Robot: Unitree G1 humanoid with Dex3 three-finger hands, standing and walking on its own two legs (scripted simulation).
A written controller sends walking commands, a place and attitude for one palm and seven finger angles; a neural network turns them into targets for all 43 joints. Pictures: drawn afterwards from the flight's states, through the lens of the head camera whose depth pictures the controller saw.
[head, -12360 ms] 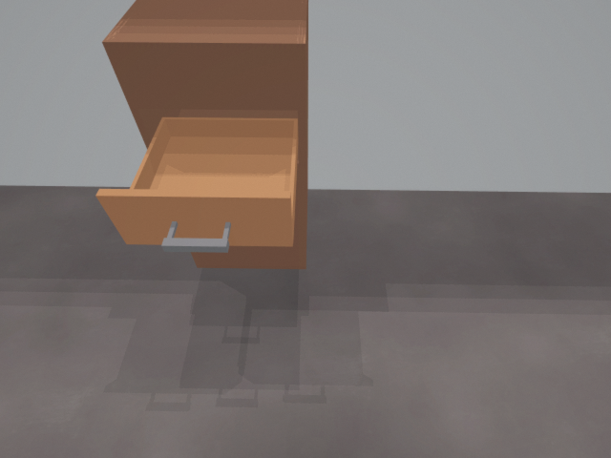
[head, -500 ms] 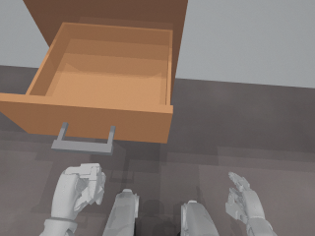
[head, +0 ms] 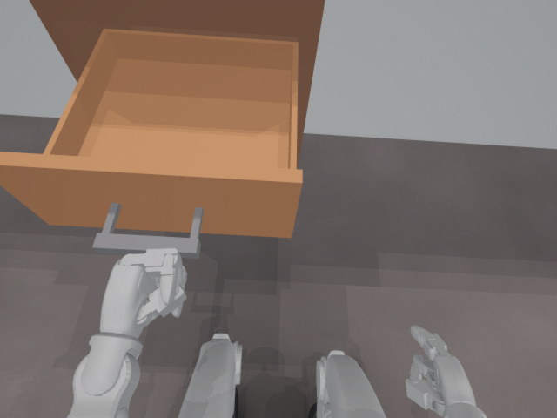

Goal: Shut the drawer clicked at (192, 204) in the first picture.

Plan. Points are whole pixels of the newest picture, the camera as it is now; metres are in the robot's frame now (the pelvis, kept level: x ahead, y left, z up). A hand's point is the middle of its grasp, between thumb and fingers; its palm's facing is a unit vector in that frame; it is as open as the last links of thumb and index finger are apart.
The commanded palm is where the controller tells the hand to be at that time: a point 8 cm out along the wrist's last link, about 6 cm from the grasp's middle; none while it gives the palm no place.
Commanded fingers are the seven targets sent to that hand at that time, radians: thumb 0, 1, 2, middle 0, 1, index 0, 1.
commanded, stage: push the drawer shut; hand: left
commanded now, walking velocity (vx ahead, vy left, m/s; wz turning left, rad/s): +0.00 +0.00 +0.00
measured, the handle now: (152, 230) +0.36 +0.19 +0.03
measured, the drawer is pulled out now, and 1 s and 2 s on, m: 0.28 0.14 0.03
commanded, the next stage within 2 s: none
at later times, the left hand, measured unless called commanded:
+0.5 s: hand (184, 249) +0.33 +0.15 +0.03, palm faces -0.06 -1.00 -0.03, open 3.0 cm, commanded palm +0.33 +0.19 +0.03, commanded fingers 0.00 0.90 0.90 -1.40 -1.60 -1.40 -1.60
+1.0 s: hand (197, 200) +0.41 +0.14 +0.03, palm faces -0.04 -1.00 -0.05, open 3.0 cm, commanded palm +0.40 +0.19 +0.03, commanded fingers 0.00 0.90 0.90 -1.40 -1.60 -1.40 -1.60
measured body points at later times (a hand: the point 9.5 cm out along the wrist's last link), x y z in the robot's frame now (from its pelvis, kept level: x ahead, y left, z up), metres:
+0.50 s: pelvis -0.01 +0.01 +0.00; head +0.11 +0.03 +0.44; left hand +0.33 +0.20 +0.03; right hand +0.16 -0.24 -0.10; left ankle +0.06 +0.13 -0.58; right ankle +0.01 -0.13 -0.58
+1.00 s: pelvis -0.01 +0.00 +0.01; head +0.13 +0.02 +0.44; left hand +0.41 +0.19 +0.03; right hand +0.11 -0.25 -0.11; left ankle +0.06 +0.13 -0.58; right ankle +0.01 -0.13 -0.58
